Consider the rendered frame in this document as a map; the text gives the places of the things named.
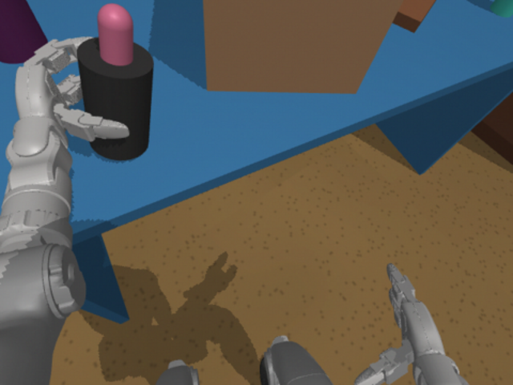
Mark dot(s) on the left robot hand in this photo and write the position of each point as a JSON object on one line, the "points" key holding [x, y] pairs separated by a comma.
{"points": [[36, 93]]}

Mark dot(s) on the right robot arm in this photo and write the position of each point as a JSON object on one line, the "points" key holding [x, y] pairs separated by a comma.
{"points": [[436, 369]]}

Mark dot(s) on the desk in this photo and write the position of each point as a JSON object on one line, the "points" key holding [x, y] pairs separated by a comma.
{"points": [[424, 90]]}

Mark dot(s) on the right robot hand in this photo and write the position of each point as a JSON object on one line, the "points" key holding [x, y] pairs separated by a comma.
{"points": [[420, 335]]}

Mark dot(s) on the left robot arm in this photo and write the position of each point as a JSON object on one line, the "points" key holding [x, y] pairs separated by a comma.
{"points": [[40, 280]]}

